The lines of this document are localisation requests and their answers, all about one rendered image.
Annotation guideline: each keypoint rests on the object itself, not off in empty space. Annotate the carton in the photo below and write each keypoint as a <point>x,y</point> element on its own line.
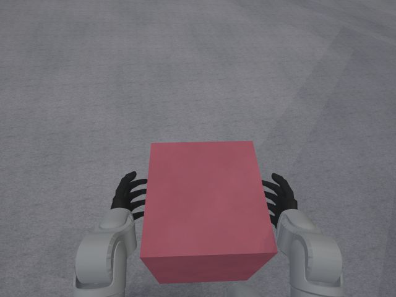
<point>206,217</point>

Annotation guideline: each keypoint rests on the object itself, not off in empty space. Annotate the right robot thigh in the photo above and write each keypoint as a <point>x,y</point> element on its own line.
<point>239,290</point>

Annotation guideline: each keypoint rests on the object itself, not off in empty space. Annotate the robot left hand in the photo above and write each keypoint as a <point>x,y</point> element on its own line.
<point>123,196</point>

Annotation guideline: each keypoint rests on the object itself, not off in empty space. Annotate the robot right forearm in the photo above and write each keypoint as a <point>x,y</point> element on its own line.
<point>316,260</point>

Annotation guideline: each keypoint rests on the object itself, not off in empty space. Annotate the robot left forearm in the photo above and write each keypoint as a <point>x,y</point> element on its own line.
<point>101,257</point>

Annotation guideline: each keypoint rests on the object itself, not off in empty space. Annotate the robot right hand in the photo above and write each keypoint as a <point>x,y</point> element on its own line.
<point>284,199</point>

